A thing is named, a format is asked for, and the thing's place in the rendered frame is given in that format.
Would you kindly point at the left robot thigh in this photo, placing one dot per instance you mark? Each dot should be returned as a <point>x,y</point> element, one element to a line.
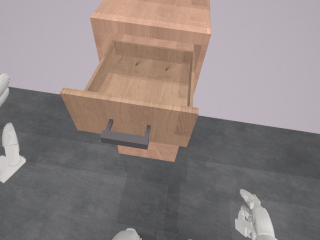
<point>127,235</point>

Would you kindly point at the handle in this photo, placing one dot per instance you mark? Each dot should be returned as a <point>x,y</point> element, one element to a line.
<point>125,139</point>

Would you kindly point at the cabinet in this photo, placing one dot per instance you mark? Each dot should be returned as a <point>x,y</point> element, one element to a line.
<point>176,24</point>

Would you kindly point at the robot right hand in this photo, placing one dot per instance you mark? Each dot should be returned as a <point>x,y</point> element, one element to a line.
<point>259,222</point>

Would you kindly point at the robot left shin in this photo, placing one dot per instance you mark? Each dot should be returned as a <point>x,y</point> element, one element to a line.
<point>130,229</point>

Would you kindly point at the robot left hand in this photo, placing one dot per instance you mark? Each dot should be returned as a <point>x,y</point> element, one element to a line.
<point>13,161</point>

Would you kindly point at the drawer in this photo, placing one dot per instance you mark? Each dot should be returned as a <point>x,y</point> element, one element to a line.
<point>137,85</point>

